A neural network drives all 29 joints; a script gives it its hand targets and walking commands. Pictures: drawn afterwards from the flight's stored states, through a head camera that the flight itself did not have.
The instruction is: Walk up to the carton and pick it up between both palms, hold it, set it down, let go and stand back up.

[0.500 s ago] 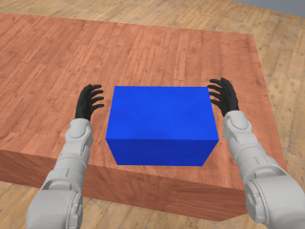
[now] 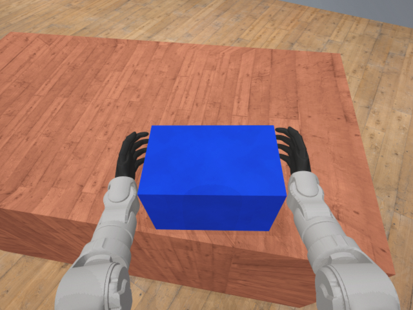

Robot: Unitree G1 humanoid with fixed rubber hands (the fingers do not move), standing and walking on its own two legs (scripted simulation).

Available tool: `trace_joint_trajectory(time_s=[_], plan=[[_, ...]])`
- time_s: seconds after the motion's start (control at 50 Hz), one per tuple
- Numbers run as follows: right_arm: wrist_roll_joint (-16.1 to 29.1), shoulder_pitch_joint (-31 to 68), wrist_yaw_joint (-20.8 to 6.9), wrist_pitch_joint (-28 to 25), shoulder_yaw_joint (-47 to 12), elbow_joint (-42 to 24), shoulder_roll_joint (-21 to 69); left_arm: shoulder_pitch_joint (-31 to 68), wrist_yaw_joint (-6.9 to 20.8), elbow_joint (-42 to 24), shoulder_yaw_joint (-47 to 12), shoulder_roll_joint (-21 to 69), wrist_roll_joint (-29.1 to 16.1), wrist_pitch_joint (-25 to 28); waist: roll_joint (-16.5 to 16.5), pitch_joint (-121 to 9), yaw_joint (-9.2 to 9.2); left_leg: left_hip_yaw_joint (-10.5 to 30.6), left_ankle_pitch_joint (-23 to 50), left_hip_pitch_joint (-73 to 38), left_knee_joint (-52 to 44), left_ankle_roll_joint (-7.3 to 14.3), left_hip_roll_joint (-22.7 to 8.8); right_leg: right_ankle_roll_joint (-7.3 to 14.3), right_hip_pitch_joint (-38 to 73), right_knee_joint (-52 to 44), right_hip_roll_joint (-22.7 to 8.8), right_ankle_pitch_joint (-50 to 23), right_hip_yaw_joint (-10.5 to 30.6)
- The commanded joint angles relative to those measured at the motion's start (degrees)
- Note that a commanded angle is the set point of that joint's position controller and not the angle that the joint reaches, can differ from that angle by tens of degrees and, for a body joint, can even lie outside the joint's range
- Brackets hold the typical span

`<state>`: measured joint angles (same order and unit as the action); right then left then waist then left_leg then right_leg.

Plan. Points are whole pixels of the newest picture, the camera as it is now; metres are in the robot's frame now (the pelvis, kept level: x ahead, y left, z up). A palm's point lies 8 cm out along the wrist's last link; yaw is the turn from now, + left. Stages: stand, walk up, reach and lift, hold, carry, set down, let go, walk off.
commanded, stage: reach and lift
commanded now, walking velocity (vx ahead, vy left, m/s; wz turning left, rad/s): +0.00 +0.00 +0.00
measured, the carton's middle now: (212, 179) +0.39 +0.03 +0.00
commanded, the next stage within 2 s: none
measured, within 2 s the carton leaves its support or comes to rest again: leaves its support in 1.52 s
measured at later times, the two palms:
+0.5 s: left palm (126, 173) +0.38 +0.21 +0.04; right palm (297, 167) +0.40 -0.14 +0.04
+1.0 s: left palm (126, 175) +0.37 +0.21 +0.04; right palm (297, 169) +0.40 -0.14 +0.04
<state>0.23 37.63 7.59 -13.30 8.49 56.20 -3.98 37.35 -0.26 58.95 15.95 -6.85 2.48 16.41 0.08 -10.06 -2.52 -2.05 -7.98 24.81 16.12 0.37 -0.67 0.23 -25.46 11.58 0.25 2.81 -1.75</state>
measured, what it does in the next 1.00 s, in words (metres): stands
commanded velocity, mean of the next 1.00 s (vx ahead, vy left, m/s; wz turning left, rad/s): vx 0.00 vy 0.00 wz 0.00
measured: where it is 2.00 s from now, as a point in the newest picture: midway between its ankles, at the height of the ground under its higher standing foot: outside the picture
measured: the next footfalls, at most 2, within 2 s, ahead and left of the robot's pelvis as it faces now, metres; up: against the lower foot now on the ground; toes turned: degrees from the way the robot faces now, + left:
none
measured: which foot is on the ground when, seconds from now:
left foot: down 0.00-1.00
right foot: down 0.00-1.00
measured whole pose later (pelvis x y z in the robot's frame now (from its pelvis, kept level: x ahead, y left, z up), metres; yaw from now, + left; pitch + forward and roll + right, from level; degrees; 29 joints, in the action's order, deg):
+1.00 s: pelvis +0.01 +0.00 +0.00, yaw +0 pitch +18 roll +0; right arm -6.6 30.1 6.8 -15.5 13.0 44.2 -0.3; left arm 29.8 2.1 46.0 18.5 -2.2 4.1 16.9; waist 0.6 -9.9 -2.9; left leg -2.4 -2.0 20.2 4.2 0.8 0.7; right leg -0.1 -19.9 -2.3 -0.7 -4.2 -1.4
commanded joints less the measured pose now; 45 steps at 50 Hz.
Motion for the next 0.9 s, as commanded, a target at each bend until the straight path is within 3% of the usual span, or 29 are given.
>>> trace_joint_trajectory(time_s=[0.0,0.14,0.22,0.26,0.34,0.54,0.56,0.62,0.7,0.74,0.82,0.88], plan=[[-1.4,22.8,-1.0,-2.8,-1.2,-9.7,0.8,21.5,0.4,-8.7,-0.3,-1.9,1.5,2.3,0.1,-31.8,-0.36,-0.9,25.2,-7.8,1.5,-2.1,3.0,-0.8,27.5,5.1,1.9,-22.1,1.0],[-9.2,20.8,-3.4,-2.9,2.0,-10.8,8.3,20.3,1.9,-12.4,0.3,5.8,7.2,0.8,-1.2,-29.2,-0.28,-0.2,25.7,-14.3,0.4,-3.5,3.0,-0.5,24.9,1.0,2.4,-17.7,-1.1],[-16.7,18.7,-7.2,-2.7,1.3,-11.3,21.6,19.0,4.7,-12.6,-3.1,19.2,11.8,0.2,-2.4,-26.1,0.85,1.3,25.9,-16.1,-0.5,-4.2,3.1,-0.3,25.7,-1.7,2.0,-16.9,-2.4],[-18.3,17.7,-9.4,-2.1,-1.0,-11.5,27.9,19.1,6.5,-12.9,-6.4,26.1,12.9,-0.3,-2.7,-24.6,1.89,2.3,26.2,-15.5,-1.0,-4.3,3.0,-0.1,28.4,-1.9,1.3,-17.9,-2.3],[-18.0,16.1,-10.8,-1.9,-3.7,-12.3,30.4,17.8,7.7,-14.8,-8.8,29.7,13.0,-1.8,-2.2,-23.1,2.56,3.2,26.1,-12.7,-2.0,-3.7,2.6,-0.2,33.6,-0.8,1.0,-21.7,-2.0],[-17.2,14.5,-10.5,-3.1,-5.8,-13.3,31.9,15.7,7.9,-18.2,-10.0,32.0,14.1,-2.8,-2.1,-21.5,2.99,3.5,29.6,-9.3,-1.8,-3.2,2.9,-0.5,39.0,1.5,1.4,-29.2,-2.0],[-15.9,15.7,-10.4,-4.0,-7.9,-15.1,31.7,10.9,8.1,-18.4,-11.7,33.1,10.2,-3.4,-4.1,-22.7,0.43,2.8,34.3,-7.7,-6.4,-3.6,4.5,0.5,32.5,-0.9,0.6,-27.7,1.9],[-13.3,15.9,-9.3,-4.9,-12.5,-16.9,32.7,9.8,7.9,-22.0,-15.5,33.1,7.8,-3.3,-2.4,-25.5,-0.98,3.1,45.3,-13.7,-5.0,-4.4,3.2,0.7,30.5,-3.6,1.5,-28.8,2.4],[-10.2,15.5,-7.7,-5.2,-16.7,-17.8,32.1,10.0,8.0,-22.1,-16.7,30.0,5.9,-1.6,0.0,-27.2,-1.90,2.1,40.2,-10.5,-6.8,-3.4,3.7,0.4,34.3,-4.0,1.2,-29.0,3.7],[-10.2,14.6,-6.9,-5.0,-17.4,-18.0,32.3,10.8,8.4,-21.1,-16.6,28.7,5.8,-0.9,1.8,-25.1,-1.51,1.4,36.2,-8.6,-8.1,-2.6,3.5,0.0,35.5,-4.4,0.8,-27.9,3.8],[-11.3,13.1,-6.5,-4.3,-16.1,-16.8,32.0,10.6,9.3,-17.5,-15.8,27.9,6.4,0.0,1.3,-22.0,-1.73,1.0,30.0,-6.8,-9.6,-2.3,3.2,0.4,34.1,-6.1,0.4,-20.0,4.2],[-11.1,12.7,-6.7,-4.4,-16.6,-14.8,31.9,11.7,9.5,-16.3,-17.1,27.4,5.3,1.3,0.4,-22.6,-2.50,1.2,30.8,-7.0,-8.5,-2.9,2.8,1.0,31.7,-6.7,0.5,-16.8,4.1]])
